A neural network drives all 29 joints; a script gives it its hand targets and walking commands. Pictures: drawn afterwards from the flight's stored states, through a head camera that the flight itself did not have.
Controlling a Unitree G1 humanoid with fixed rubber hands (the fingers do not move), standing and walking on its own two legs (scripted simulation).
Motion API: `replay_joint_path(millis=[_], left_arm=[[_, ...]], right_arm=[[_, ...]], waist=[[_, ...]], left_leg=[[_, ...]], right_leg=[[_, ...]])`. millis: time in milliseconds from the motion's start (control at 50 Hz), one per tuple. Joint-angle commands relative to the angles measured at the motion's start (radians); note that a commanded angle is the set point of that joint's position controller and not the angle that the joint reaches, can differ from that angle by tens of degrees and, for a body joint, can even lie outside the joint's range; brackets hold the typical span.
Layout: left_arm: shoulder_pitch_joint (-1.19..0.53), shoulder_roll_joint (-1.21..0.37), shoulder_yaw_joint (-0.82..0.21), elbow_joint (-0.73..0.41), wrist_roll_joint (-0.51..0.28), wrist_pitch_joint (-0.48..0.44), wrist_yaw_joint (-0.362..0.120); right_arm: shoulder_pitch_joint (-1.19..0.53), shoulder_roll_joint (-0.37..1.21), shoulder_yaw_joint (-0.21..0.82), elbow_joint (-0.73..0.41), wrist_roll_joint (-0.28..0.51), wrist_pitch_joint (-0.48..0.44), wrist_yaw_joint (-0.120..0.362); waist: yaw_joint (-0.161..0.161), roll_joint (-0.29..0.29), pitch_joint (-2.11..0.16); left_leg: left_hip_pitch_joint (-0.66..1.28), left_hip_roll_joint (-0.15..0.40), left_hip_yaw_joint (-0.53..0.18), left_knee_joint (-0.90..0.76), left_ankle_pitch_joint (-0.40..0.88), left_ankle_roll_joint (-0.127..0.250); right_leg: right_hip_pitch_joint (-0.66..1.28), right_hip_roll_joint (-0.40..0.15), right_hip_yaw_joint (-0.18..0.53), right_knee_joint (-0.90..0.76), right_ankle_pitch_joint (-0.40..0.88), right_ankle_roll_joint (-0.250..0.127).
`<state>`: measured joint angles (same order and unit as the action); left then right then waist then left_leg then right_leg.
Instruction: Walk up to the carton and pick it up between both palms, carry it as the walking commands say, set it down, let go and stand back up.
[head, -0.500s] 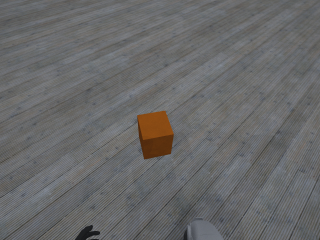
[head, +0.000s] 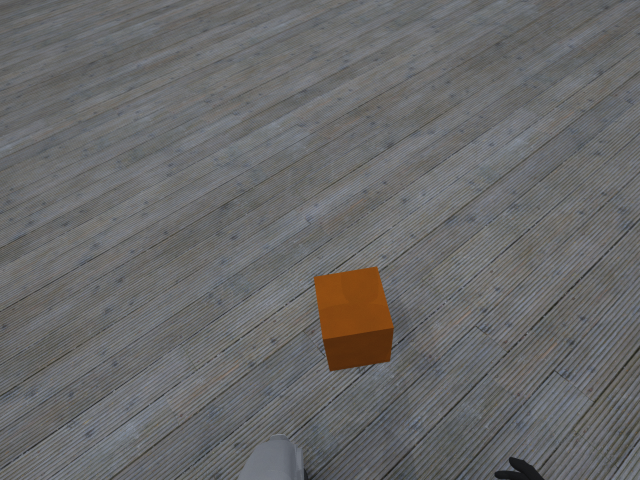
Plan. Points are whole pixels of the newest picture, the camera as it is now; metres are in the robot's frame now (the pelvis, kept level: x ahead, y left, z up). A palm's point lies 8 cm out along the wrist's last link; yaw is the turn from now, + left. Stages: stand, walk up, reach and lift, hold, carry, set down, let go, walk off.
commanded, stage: walk up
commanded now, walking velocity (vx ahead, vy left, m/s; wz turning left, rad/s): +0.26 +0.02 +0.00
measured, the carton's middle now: (352, 320) +0.65 +0.02 -0.66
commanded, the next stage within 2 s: none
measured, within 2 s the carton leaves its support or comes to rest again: neither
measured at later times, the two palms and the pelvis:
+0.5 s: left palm (179, 436) +0.20 +0.27 -0.15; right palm out of the picture +0.11 -0.22 -0.13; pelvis +0.13 +0.03 -0.01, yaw +0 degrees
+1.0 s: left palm (226, 446) +0.19 +0.19 -0.14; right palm out of the picture +0.14 -0.27 -0.16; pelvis +0.13 -0.03 -0.01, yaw -1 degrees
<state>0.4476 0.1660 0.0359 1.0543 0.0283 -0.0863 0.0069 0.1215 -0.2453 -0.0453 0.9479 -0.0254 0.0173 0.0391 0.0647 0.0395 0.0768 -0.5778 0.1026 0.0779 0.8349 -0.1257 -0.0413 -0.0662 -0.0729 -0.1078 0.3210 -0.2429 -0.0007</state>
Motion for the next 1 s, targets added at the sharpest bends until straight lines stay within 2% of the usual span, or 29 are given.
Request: replay_joint_path(millis=[0, 20, 40, 80, 100, 120, 140, 160, 180, 200, 220, 240, 260, 340, 360, 380, 400, 460, 540, 560, 580, 600, 620, 640, 660, 700, 740, 900, 980], left_arm=[[0.015, 0.158, 0.026, -0.029, -0.004, 0.007, 0.007], [0.032, 0.161, 0.026, -0.02, -0.004, 0.017, 0.007], [0.052, 0.17, 0.028, -0.015, -0.005, 0.024, 0.008], [0.055, 0.188, 0.036, -0.012, -0.012, 0.035, 0.013], [0.06, 0.173, 0.03, -0.011, -0.012, 0.038, 0.014], [0.067, 0.137, 0.019, -0.022, -0.016, 0.036, 0.014], [0.096, 0.077, 0.01, -0.048, -0.022, 0.041, 0.012], [0.091, 0.123, 0.045, -0.033, -0.021, 0.061, 0.013], [0.047, 0.129, 0.05, -0.027, -0.017, 0.073, 0.006], [0.016, 0.11, 0.046, -0.024, -0.014, 0.076, -0.002], [0.012, 0.087, 0.039, -0.017, -0.008, 0.078, -0.008], [0.016, 0.081, 0.036, -0.009, -0.006, 0.085, -0.013], [0.015, 0.083, 0.038, -0.005, -0.003, 0.095, -0.017], [-0.083, 0.095, 0.021, -0.029, -0.005, 0.118, -0.023], [-0.117, 0.092, 0.022, -0.037, -0.006, 0.12, -0.022], [-0.143, 0.082, 0.015, -0.041, -0.009, 0.119, -0.012], [-0.171, 0.09, 0.009, -0.053, -0.002, 0.113, -0.009], [-0.218, 0.113, 0.01, -0.06, -0.009, 0.124, 0.002], [-0.206, 0.143, 0.03, -0.078, -0.016, 0.15, -0.018], [-0.185, 0.144, 0.029, -0.08, -0.02, 0.145, -0.02], [-0.143, 0.164, 0.034, -0.074, -0.024, 0.134, -0.018], [-0.137, 0.231, 0.047, -0.072, -0.021, 0.12, -0.013], [-0.157, 0.244, 0.032, -0.072, -0.009, 0.106, 0.0], [-0.214, 0.212, 0.021, -0.076, -0.01, 0.095, 0.006], [-0.268, 0.176, 0.007, -0.087, -0.011, 0.084, 0.009], [-0.309, 0.154, 0.004, -0.092, -0.016, 0.076, 0.017], [-0.28, 0.143, 0.001, -0.08, -0.02, 0.073, 0.022], [-0.227, 0.145, 0.009, -0.027, -0.016, 0.078, 0.024], [-0.259, 0.137, 0.011, 0.002, -0.025, 0.09, 0.018]], right_arm=[[-0.066, 0.0, 0.019, -0.068, 0.007, -0.02, 0.0], [-0.077, -0.004, 0.017, -0.07, 0.006, -0.026, -0.004], [-0.073, -0.012, 0.012, -0.068, 0.007, -0.03, -0.009], [0.017, -0.03, 0.006, -0.034, 0.01, -0.044, -0.02], [0.107, -0.059, -0.008, 0.003, 0.008, -0.056, -0.029], [0.221, -0.12, -0.033, 0.04, 0.0, -0.072, -0.04], [0.307, -0.219, -0.057, 0.044, -0.005, -0.075, -0.047], [0.385, -0.279, -0.071, 0.05, 0.016, -0.061, -0.053], [0.339, -0.245, -0.058, 0.044, 0.017, -0.058, -0.061], [0.258, -0.174, -0.039, 0.037, 0.013, -0.06, -0.062], [0.187, -0.113, -0.02, 0.028, 0.014, -0.064, -0.062], [0.155, -0.082, -0.011, 0.024, 0.013, -0.071, -0.062], [0.158, -0.072, -0.009, 0.026, 0.011, -0.076, -0.059], [0.192, -0.074, -0.013, 0.034, -0.008, -0.082, -0.054], [0.201, -0.07, -0.017, 0.035, -0.012, -0.083, -0.059], [0.157, -0.056, -0.008, 0.033, -0.003, -0.085, -0.062], [0.186, -0.07, -0.016, 0.051, -0.011, -0.075, -0.062], [0.213, -0.111, -0.034, 0.043, -0.019, -0.048, -0.066], [0.168, -0.205, -0.087, -0.013, -0.015, -0.001, -0.091], [0.159, -0.188, -0.083, -0.018, -0.014, 0.008, -0.093], [0.17, -0.139, -0.069, -0.026, -0.01, 0.014, -0.09], [0.225, -0.044, -0.041, -0.04, -0.004, 0.019, -0.083], [0.192, 0.011, -0.012, -0.053, 0.007, 0.031, -0.085], [0.203, -0.001, -0.016, -0.041, 0.015, 0.036, -0.081], [0.231, 0.001, -0.013, -0.008, 0.018, 0.04, -0.074], [0.242, -0.022, -0.018, 0.026, 0.009, 0.043, -0.064], [0.244, -0.022, -0.016, 0.045, 0.009, 0.043, -0.063], [0.193, 0.006, 0.005, 0.094, 0.018, 0.027, -0.075], [0.263, 0.023, 0.024, 0.142, 0.014, -0.001, -0.078]], waist=[[-0.024, -0.296, -0.009], [-0.024, -0.314, -0.013], [-0.029, -0.284, -0.007], [-0.063, -0.195, -0.014], [-0.088, -0.123, -0.051], [-0.122, -0.011, -0.124], [-0.142, 0.272, -0.182], [-0.141, 0.188, -0.218], [-0.108, 0.075, -0.17], [-0.081, 0.055, -0.12], [-0.059, 0.078, -0.082], [-0.049, 0.12, -0.074], [-0.042, 0.152, -0.079], [-0.043, 0.167, -0.064], [-0.045, 0.166, -0.056], [-0.032, 0.199, -0.026], [-0.051, 0.236, -0.063], [-0.067, 0.191, -0.094], [-0.028, 0.109, -0.045], [-0.017, 0.106, -0.048], [0.0, 0.032, -0.072], [-0.014, -0.277, -0.089], [-0.024, -0.354, -0.084], [-0.063, -0.209, -0.08], [-0.087, -0.126, -0.071], [-0.092, -0.169, -0.065], [-0.087, -0.178, -0.084], [-0.045, -0.156, -0.048], [-0.093, -0.117, -0.054]], left_leg=[[0.13, -0.016, 0.039, -0.17, 0.019, 0.007], [0.179, -0.033, 0.071, -0.193, 0.01, 0.003], [0.207, -0.036, 0.083, -0.214, -0.019, -0.001], [0.307, -0.032, 0.084, -0.331, -0.027, 0.005], [0.422, -0.034, 0.081, -0.386, -0.022, 0.018], [0.589, 0.047, -0.014, -0.375, 0.05, 0.04], [0.725, 0.33, -0.375, -0.492, 0.168, 0.111], [0.734, 0.489, -0.62, -0.576, 0.172, 0.161], [0.624, 0.465, -0.56, -0.577, 0.178, 0.155], [0.509, 0.385, -0.418, -0.575, 0.191, 0.136], [0.431, 0.312, -0.295, -0.564, 0.205, 0.118], [0.391, 0.263, -0.221, -0.565, 0.218, 0.112], [0.361, 0.237, -0.176, -0.576, 0.223, 0.108], [0.367, 0.199, -0.092, -0.584, 0.239, 0.123], [0.38, 0.185, -0.072, -0.568, 0.313, 0.116], [0.375, 0.14, 0.021, -0.52, 0.673, 0.112], [0.423, 0.096, 0.058, -0.508, 0.697, 0.116], [0.435, 0.156, 0.005, -0.48, 0.495, 0.138], [0.327, 0.313, -0.141, -0.456, 0.157, 0.14], [0.28, 0.294, -0.13, -0.414, 0.071, 0.116], [0.213, 0.239, -0.09, -0.325, -0.026, 0.083], [0.146, 0.055, 0.035, -0.093, -0.208, 0.033], [0.15, -0.034, 0.0, 0.075, -0.455, 0.011], [0.212, -0.001, -0.087, 0.086, -0.428, 0.014], [0.238, -0.004, -0.121, 0.041, -0.371, 0.021], [0.245, -0.019, -0.113, 0.018, -0.296, 0.027], [0.258, -0.031, -0.113, -0.003, -0.272, 0.022], [0.31, -0.044, -0.103, -0.255, -0.282, 0.024], [0.464, -0.058, -0.067, -0.494, -0.079, 0.037]], right_leg=[[-0.045, -0.147, 0.004, -0.087, 0.448, -0.1], [-0.061, -0.138, 0.004, -0.087, 0.368, -0.106], [-0.064, -0.154, 0.029, -0.074, 0.345, -0.114], [-0.059, -0.173, 0.065, 0.005, 0.315, -0.107], [-0.072, -0.14, 0.057, 0.128, 0.304, -0.093], [-0.168, -0.088, 0.045, 0.306, 0.196, -0.062], [-0.394, 0.027, 0.013, 0.574, -0.271, 0.001], [-0.473, 0.04, 0.115, 0.766, -0.398, 0.019], [-0.488, -0.004, 0.178, 0.857, -0.322, 0.025], [-0.472, -0.033, 0.182, 0.86, -0.232, 0.02], [-0.451, -0.051, 0.17, 0.827, -0.168, 0.023], [-0.415, -0.051, 0.149, 0.808, -0.121, 0.027], [-0.379, -0.035, 0.123, 0.811, -0.086, 0.033], [-0.415, -0.013, 0.094, 0.737, 0.016, 0.037], [-0.412, -0.013, 0.096, 0.672, 0.049, 0.038], [-0.34, 0.009, 0.104, 0.54, 0.023, 0.039], [-0.296, 0.035, 0.067, 0.456, -0.001, 0.048], [-0.253, 0.043, 0.035, 0.37, -0.056, 0.055], [-0.224, 0.019, 0.07, 0.256, -0.023, 0.026], [-0.168, 0.01, 0.084, 0.189, 0.005, 0.005], [-0.069, -0.031, 0.115, 0.126, 0.049, -0.016], [-0.059, -0.192, 0.309, -0.017, 0.145, -0.056], [-0.173, -0.289, 0.448, -0.116, 0.218, -0.13], [-0.2, -0.25, 0.398, -0.12, 0.208, -0.137], [-0.198, -0.227, 0.372, -0.109, 0.189, -0.117], [-0.153, -0.173, 0.3, -0.088, 0.224, -0.096], [-0.107, -0.161, 0.272, -0.076, 0.287, -0.082], [-0.048, -0.173, 0.304, -0.127, 0.103, -0.13], [-0.121, -0.115, 0.26, -0.117, -0.066, -0.082]])
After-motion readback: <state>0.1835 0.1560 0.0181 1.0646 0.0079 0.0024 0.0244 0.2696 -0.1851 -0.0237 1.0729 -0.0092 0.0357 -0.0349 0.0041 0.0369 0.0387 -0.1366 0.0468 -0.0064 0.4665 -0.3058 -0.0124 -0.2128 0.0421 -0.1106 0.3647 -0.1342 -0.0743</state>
